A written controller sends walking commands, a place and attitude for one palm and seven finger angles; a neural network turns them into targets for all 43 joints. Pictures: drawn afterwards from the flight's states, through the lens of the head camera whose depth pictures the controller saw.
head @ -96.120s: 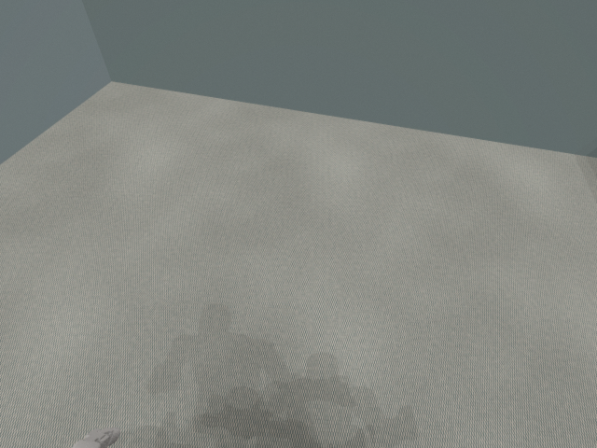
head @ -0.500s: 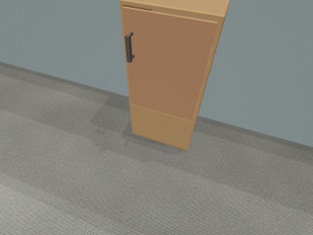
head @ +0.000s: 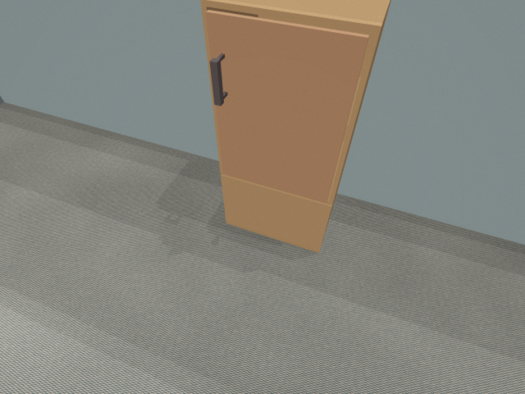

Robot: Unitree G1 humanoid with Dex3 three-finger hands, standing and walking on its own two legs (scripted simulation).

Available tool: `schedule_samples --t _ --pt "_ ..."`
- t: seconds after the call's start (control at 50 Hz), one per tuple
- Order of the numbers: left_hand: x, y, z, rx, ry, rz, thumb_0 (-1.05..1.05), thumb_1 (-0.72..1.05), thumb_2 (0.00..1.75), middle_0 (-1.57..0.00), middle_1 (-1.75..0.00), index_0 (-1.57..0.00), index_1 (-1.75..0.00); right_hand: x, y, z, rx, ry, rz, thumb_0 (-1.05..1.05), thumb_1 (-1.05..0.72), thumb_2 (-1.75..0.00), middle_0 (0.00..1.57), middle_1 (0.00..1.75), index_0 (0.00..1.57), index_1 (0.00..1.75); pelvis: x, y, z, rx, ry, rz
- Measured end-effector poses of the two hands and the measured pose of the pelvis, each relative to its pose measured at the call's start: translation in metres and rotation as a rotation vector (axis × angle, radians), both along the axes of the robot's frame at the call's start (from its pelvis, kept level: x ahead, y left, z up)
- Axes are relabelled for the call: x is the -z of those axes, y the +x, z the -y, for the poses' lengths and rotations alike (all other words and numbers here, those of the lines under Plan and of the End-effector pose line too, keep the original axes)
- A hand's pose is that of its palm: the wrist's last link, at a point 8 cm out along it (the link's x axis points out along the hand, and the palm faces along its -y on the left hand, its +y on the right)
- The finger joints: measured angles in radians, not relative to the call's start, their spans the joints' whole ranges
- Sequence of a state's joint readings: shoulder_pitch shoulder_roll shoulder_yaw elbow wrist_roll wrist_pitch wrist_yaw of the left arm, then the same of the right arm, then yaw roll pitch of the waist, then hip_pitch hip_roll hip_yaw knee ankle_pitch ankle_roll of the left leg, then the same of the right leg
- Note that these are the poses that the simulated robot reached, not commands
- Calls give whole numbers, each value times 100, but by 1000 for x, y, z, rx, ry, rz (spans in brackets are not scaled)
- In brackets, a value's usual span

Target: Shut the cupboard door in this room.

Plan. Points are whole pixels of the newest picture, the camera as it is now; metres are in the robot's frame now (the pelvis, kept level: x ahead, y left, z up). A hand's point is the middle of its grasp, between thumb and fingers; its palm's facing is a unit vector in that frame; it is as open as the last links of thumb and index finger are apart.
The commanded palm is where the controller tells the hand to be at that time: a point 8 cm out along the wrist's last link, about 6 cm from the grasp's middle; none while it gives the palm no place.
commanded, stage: look to check the result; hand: left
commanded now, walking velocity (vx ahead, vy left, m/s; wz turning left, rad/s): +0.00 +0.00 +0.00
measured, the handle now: (220, 79) +0.93 +0.17 +0.01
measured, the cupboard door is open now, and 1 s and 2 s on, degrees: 0 0 0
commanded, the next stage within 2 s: stand and wait in 0.10 s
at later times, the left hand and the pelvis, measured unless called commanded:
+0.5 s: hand out of the picture +0.03 +0.19 -0.17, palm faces +0.01 -0.97 -0.25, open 7.3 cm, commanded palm none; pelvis +0.01 -0.01 +0.00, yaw +0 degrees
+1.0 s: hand out of the picture +0.03 +0.18 -0.17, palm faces +0.02 -0.97 -0.24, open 7.3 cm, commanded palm none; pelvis +0.02 -0.02 +0.00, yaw +0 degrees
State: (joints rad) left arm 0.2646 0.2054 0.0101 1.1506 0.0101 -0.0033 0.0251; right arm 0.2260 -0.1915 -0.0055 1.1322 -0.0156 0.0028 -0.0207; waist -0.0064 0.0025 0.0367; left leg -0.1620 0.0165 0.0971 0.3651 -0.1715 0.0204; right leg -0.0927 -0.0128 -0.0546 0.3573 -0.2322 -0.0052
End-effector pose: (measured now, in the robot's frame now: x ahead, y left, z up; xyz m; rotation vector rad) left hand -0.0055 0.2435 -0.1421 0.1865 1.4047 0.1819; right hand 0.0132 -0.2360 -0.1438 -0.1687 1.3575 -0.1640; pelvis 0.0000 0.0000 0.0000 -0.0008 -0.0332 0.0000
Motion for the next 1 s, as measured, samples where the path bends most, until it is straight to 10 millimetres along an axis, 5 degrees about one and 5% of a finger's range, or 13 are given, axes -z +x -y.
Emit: schedule_samples --t 0.54,1.0 --pt "-5 36 4 17 19 54 0 91 90 -20 -30 -20 -30 -3 21 22 -15 -22 16 0 -91 -90 20 30 20 30 -1 13 12 -3 4 -2" --pt "-3 29 21 5 9 29 0 91 90 -20 -30 -20 -30 -2 23 32 -17 -20 -2 0 -91 -90 20 30 20 30 -1 18 24 -6 5 -2"
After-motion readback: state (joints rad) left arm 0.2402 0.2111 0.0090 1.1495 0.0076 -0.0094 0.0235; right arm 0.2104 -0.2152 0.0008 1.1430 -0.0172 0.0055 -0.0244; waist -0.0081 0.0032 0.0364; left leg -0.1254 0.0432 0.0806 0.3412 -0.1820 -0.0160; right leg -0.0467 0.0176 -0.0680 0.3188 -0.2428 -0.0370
